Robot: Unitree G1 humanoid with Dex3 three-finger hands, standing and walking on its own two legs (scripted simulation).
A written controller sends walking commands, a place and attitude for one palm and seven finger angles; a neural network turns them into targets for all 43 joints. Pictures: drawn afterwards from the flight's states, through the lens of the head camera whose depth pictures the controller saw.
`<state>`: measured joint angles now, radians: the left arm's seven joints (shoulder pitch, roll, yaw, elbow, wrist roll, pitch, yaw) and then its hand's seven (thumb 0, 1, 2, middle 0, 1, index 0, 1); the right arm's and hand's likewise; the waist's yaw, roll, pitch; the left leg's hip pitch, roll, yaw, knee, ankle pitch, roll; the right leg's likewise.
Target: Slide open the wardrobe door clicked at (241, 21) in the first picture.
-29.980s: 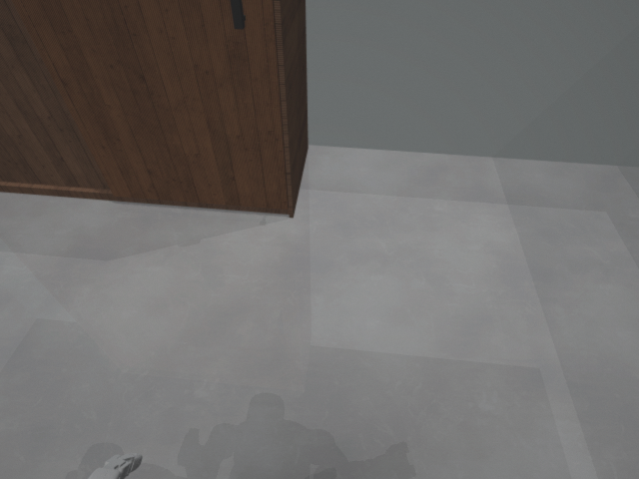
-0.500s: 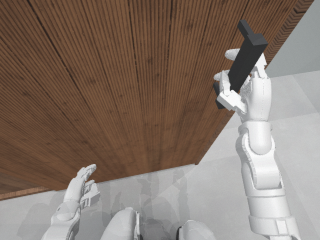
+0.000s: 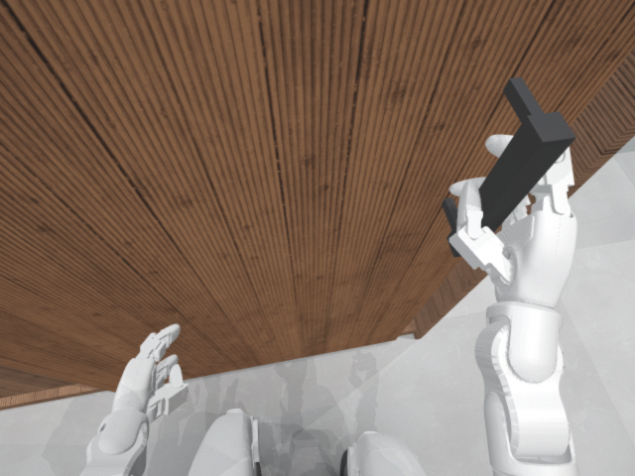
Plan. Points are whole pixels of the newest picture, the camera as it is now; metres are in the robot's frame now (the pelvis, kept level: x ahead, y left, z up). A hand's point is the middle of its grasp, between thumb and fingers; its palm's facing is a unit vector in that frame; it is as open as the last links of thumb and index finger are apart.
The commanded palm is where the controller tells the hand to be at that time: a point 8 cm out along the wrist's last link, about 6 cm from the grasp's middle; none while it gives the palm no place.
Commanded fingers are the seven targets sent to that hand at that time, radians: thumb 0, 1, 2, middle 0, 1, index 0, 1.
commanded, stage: step sideways, sliding the door along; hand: right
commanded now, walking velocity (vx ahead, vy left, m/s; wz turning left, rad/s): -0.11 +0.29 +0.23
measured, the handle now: (485, 180) +0.36 -0.18 +0.16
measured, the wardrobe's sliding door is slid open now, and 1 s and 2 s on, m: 0.07 0.26 0.39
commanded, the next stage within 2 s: none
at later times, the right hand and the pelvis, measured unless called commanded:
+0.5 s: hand (371, 241) +0.31 -0.06 +0.15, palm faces +0.26 +0.96 -0.04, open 6.3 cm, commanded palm +0.27 -0.04 +0.13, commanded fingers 0.00 -0.90 -0.90 0.45 1.40 0.45 1.40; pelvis -0.01 +0.10 +0.01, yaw +4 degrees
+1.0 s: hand (256, 266) +0.29 +0.04 +0.16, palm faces +0.15 +0.98 +0.09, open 6.8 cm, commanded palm +0.25 +0.06 +0.13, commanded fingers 0.00 -0.90 -0.90 0.45 1.40 0.45 1.40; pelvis -0.06 +0.18 +0.02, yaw +6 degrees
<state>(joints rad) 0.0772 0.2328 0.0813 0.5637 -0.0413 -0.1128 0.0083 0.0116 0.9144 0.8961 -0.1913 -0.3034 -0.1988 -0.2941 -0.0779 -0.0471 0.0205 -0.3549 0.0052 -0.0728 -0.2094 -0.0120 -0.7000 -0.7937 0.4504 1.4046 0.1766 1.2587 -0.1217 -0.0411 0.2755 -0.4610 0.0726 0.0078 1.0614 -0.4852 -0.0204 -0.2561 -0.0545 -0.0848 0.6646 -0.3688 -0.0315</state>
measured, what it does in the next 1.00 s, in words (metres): steps to the left: left foot, then right foot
